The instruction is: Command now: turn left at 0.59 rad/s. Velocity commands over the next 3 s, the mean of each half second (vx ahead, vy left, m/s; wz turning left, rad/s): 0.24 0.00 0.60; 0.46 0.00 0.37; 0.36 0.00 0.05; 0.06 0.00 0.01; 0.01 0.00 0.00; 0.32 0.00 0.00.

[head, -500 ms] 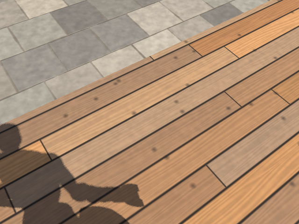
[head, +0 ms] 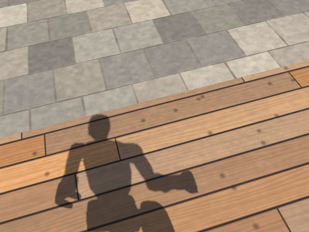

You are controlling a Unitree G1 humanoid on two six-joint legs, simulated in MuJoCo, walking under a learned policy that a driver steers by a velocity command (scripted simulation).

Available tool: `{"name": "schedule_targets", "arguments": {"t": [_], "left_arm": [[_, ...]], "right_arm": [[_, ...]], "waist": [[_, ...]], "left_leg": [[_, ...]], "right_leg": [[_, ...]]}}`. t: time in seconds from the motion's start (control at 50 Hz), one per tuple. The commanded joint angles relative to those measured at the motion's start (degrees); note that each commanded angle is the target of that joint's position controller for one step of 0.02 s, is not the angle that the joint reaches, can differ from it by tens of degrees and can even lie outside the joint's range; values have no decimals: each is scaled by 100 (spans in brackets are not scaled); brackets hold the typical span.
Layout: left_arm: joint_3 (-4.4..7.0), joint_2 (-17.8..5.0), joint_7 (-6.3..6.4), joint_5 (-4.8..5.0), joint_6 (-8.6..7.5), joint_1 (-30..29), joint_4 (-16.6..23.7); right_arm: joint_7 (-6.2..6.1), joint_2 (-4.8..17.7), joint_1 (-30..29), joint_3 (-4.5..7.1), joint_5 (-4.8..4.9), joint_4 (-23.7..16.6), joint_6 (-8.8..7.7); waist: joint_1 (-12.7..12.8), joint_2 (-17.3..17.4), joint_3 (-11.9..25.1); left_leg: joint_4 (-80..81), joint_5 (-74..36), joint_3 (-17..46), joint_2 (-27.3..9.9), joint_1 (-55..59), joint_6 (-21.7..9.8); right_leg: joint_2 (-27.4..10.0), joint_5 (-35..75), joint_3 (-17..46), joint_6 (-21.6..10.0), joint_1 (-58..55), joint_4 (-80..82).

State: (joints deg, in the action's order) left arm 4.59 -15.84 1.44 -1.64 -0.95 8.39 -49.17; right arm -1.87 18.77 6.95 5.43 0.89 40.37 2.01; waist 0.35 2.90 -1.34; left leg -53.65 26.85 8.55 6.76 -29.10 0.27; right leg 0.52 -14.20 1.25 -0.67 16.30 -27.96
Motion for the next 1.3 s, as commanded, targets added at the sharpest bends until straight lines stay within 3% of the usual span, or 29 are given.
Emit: {"name": "schedule_targets", "arguments": {"t": [0.02,0.06,0.1,0.18,0.28,0.32,0.34,0.36,0.38,0.4,0.42,0.46,0.52,0.62,0.72,0.76,0.78,0.8,0.82,0.84,0.86,0.9,0.92,1.0,1.1,1.16,1.22,1.28,1.3], "left_arm": [[105,-680,94,117,-58,-627,610],[86,-715,154,112,1,-410,577],[127,-820,209,121,39,70,508],[238,-1160,168,189,-32,326,533],[318,-1315,-64,318,-156,294,562],[294,-1232,-138,394,-146,147,551],[225,-1014,-160,359,-155,202,529],[96,-626,-188,218,-181,79,607],[-30,-254,-193,52,-314,-371,1194],[53,-702,-219,265,-482,-713,1302],[99,-906,-287,405,-587,-680,1314],[140,-1006,-309,173,-655,-395,1074],[108,-819,-342,82,-612,-425,1068],[-87,-420,-391,174,-587,-1317,1343],[-37,-637,-476,220,-640,-1335,1409],[46,-796,-454,204,-655,-1003,1359],[137,-944,-412,187,-654,-459,1228],[205,-1130,-377,134,-645,381,1102],[306,-1577,-340,10,-631,1277,991],[275,-1437,-432,90,-613,1566,775],[156,-980,-399,240,-585,1264,796],[51,-724,-327,174,-493,619,849],[9,-617,-321,107,-496,449,869],[12,-678,-279,173,-593,455,734],[57,-920,-221,253,-530,718,596],[70,-1045,-222,308,-453,1142,445],[85,-1107,-197,323,-324,1306,323],[65,-1108,-125,293,-204,1123,332],[-38,-858,-104,186,-229,1155,445]], "right_arm": [[-9,774,433,283,-12,-189,32],[41,502,251,191,45,-330,68],[85,376,-150,111,82,-562,46],[219,267,-440,5,33,-827,-48],[353,299,-150,1,54,-770,-132],[370,263,454,34,61,-515,-144],[332,414,992,131,82,-299,-144],[271,799,1823,306,121,-108,-162],[255,1659,2106,425,64,-268,-268],[329,1238,2086,301,29,-319,-440],[332,903,1810,170,-1,-332,-548],[292,557,1213,36,9,-466,-567],[161,646,1064,32,-44,-566,-557],[22,816,1509,108,46,-347,-545],[17,721,1765,92,69,-57,-533],[25,749,1733,106,31,-30,-477],[34,691,1691,76,8,-38,-451],[40,547,1632,0,-42,-115,-434],[43,79,2221,-141,-59,-225,-471],[71,-47,2637,-214,97,-150,-564],[100,517,2006,-94,197,-162,-592],[114,592,998,-94,63,-389,-646],[125,530,927,-74,-3,-396,-646],[142,146,1042,-179,-27,-365,-564],[206,-32,78,-296,-72,-594,-676],[298,-39,-469,-306,1,-726,-728],[387,94,-720,-252,10,-867,-762],[384,454,408,-47,-134,-561,-813],[334,792,1087,47,-211,-422,-814]], "waist": [[-237,-986,333],[-96,-1057,227],[236,-1192,332],[446,-1298,317],[272,-1227,60],[-103,-1007,124],[-315,-745,316],[-676,157,591],[-632,1752,642],[-828,952,615],[-596,888,161],[-238,359,-132],[-71,245,-42],[-372,291,-193],[-350,436,-256],[-182,584,-53],[111,568,349],[513,483,1070],[496,-718,2150],[354,-2040,2614],[475,-1385,1600],[301,-529,423],[121,-529,203],[-127,-745,98],[177,-572,-104],[436,-583,-160],[415,-644,-241],[-284,-699,558],[-535,-443,1248]], "left_leg": [[-1722,-182,-50,-411,-875,285],[-1579,-492,-353,-483,-886,420],[-884,-751,-571,-707,-1137,483],[281,-601,-848,-983,-737,372],[1594,-578,-1307,-916,535,-92],[2410,-1029,-1585,-699,1538,-301],[2582,-977,-1619,-510,2421,-443],[2935,-734,-499,-1090,3569,-773],[3715,19,2857,-2584,4424,-1843],[4241,686,3522,-2897,4221,-2288],[4260,459,2999,-2768,3937,-2104],[4156,-718,1808,-2216,3182,-1671],[4285,-2290,991,-1810,2625,-1504],[4192,-2452,469,-1462,1949,-1220],[3894,-2713,775,-1880,2625,-1050],[3358,-4048,738,-1862,2943,-941],[2619,-5046,542,-1629,2941,-827],[1431,-4945,354,-1361,2335,-650],[-793,-2915,90,-648,476,-272],[-2012,653,340,-93,-729,-115],[-2480,430,382,-467,-1331,-128],[-2010,-460,-94,-985,-1239,-214],[-1678,-727,-151,-1186,-1003,-227],[-908,-1065,-348,-1429,-775,-88],[1032,-2643,-643,-1359,-688,57],[1808,-3098,-807,-1157,-422,54],[2296,-2743,-771,-1028,-459,-131],[2840,-3039,-1045,-625,1216,-468],[2554,-4646,-627,-1191,2623,-707]], "right_leg": [[-1634,1818,1256,-1000,-836,975],[-1422,1950,723,-1024,-839,1046],[-1496,667,706,-1071,-1364,1319],[-1773,-675,685,-1052,-1449,1666],[-1839,-889,154,-926,-770,1636],[-1742,-952,-189,-761,-339,1098],[-1541,-782,-502,-588,109,398],[-1111,-638,-1072,-205,1046,-1493],[-120,-2099,-932,186,3373,-3588],[-199,-2035,113,103,4035,-4332],[-441,-1481,225,-49,4195,-4328],[-692,-511,201,-39,3609,-3621],[-520,457,19,207,2831,-2711],[-48,1722,-120,348,1842,-693],[-121,1734,75,39,1560,-95],[40,1187,-160,-169,1076,-34],[182,1184,-356,-347,265,92],[-209,1299,-55,-640,-1196,-185],[-1605,691,2157,-1451,-3442,-221],[-2325,-597,4492,-1904,-4113,901],[-2155,-1439,4013,-1625,-3446,1142],[-1721,-687,2527,-1325,-1673,1358],[-1502,-185,2119,-1281,-1128,1515],[-1333,712,1325,-1439,-489,1989],[-1041,1403,439,-1225,-529,2093],[-1122,1379,345,-1116,-805,1969],[-1373,1874,448,-969,-1438,1597],[-1025,4006,149,-540,-1652,-28],[-700,3163,-64,-261,-962,-1188]]}}
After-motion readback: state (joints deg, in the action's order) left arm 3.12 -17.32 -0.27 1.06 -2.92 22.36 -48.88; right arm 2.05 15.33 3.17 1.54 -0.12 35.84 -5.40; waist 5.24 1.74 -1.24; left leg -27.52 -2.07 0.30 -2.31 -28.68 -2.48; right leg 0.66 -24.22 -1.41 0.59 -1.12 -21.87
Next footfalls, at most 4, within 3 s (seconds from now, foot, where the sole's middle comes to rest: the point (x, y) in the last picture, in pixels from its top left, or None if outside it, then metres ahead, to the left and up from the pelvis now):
0.36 left None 0.04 0.16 -0.77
0.80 right None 0.44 0.09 -0.77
1.30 left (71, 205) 0.58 0.45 -0.77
1.66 right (120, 178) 0.71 0.24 -0.77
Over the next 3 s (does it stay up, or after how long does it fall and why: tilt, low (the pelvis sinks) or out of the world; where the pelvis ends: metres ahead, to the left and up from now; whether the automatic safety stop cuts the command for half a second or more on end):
stays up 0.74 0.37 0.01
